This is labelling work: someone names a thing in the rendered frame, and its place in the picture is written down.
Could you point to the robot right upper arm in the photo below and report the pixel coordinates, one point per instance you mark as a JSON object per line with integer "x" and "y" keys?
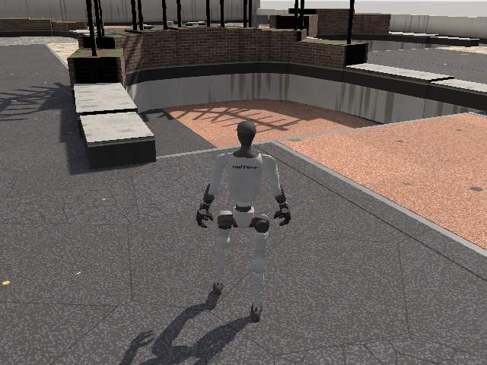
{"x": 273, "y": 174}

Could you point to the right robot hand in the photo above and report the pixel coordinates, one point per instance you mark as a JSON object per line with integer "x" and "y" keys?
{"x": 287, "y": 217}

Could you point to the left robot hand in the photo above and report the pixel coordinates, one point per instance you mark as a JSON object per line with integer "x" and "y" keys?
{"x": 199, "y": 218}

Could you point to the robot left upper arm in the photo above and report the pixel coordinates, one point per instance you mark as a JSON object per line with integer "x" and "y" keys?
{"x": 217, "y": 170}

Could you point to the robot right foot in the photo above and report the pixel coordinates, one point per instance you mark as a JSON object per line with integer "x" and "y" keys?
{"x": 256, "y": 315}

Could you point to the right robot forearm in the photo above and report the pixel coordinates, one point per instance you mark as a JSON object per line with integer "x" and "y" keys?
{"x": 282, "y": 202}

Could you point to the robot torso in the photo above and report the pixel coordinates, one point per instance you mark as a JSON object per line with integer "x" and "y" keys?
{"x": 244, "y": 180}

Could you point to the left robot forearm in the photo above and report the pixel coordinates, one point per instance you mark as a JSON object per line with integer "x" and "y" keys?
{"x": 206, "y": 202}

